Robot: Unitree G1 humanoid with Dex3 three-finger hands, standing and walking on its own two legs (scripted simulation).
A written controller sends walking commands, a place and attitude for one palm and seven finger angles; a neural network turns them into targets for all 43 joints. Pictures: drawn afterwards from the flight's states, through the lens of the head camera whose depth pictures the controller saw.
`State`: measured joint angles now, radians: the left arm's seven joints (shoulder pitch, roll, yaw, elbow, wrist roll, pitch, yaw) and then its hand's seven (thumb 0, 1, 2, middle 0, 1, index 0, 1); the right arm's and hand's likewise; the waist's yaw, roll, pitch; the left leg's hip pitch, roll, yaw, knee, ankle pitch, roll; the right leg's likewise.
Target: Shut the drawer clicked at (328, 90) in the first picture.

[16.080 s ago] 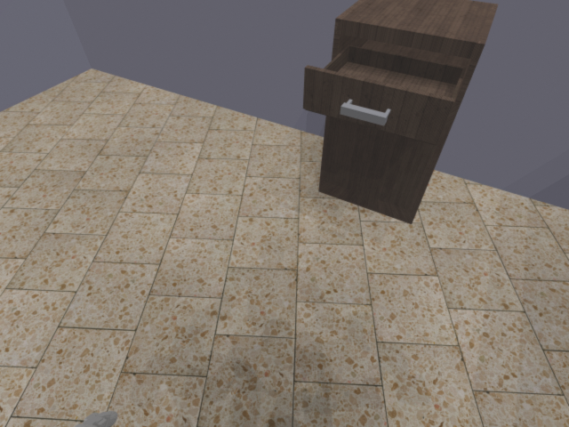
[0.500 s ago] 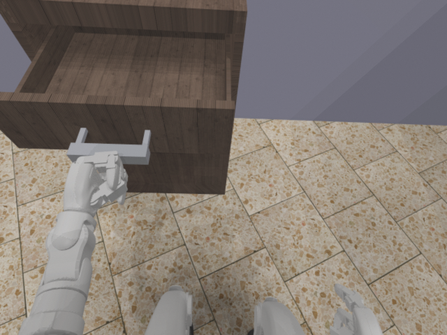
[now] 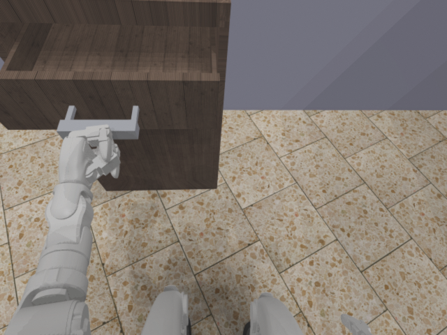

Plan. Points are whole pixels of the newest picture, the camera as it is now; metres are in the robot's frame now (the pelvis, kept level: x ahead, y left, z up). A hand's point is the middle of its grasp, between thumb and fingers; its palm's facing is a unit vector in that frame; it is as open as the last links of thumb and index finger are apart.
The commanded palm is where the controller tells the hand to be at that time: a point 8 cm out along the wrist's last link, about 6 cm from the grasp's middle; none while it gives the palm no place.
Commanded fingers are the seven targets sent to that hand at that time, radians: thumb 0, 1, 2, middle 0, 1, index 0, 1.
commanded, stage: push the drawer shut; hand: left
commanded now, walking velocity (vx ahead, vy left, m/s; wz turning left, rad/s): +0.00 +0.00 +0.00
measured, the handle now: (102, 120) +0.49 +0.23 +0.04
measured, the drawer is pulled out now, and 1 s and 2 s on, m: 0.15 0.02 0.00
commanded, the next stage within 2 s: pull the fist back off the drawer in 1.80 s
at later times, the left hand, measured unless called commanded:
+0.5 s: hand (118, 124) +0.49 +0.20 +0.04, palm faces +0.03 -1.00 -0.02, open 3.1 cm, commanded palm +0.47 +0.24 +0.04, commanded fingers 0.00 0.90 0.90 -1.40 -1.60 -1.40 -1.60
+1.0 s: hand (120, 102) +0.54 +0.21 +0.04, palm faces +0.03 -1.00 -0.02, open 3.1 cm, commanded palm +0.53 +0.23 +0.04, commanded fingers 0.00 0.90 0.90 -1.40 -1.60 -1.40 -1.60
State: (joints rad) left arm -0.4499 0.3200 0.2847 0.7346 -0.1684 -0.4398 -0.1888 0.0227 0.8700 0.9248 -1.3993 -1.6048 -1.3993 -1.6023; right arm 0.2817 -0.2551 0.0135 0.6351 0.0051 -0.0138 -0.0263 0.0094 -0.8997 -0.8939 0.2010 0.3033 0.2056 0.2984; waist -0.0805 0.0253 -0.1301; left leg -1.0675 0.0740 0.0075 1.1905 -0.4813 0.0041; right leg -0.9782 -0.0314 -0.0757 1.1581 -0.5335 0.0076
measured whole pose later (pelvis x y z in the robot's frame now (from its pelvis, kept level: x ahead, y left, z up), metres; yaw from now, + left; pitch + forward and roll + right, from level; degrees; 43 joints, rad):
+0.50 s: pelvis +0.00 +0.00 -0.02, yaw -1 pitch +24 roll -4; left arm -0.77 0.47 0.40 1.04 -0.13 -0.43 -0.26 0.00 0.83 0.91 -1.40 -1.60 -1.40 -1.60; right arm 0.30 -0.26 0.03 0.64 -0.01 0.02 -0.02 0.01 -0.90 -0.89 0.20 0.30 0.21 0.30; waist -0.14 0.03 -0.12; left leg -1.19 0.09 -0.01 1.26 -0.50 0.00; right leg -1.10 -0.01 -0.08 1.21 -0.54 0.00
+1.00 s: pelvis -0.01 +0.01 -0.02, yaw -2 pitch +28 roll -5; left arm -0.97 0.59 0.46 1.17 -0.05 -0.41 -0.24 0.01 0.79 0.89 -1.40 -1.60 -1.40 -1.60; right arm 0.34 -0.26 0.05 0.64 -0.04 0.06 0.00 0.00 -0.90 -0.89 0.20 0.30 0.21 0.30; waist -0.21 0.03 -0.11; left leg -1.28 0.10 -0.01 1.29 -0.50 0.02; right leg -1.17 -0.01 -0.08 1.22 -0.53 0.02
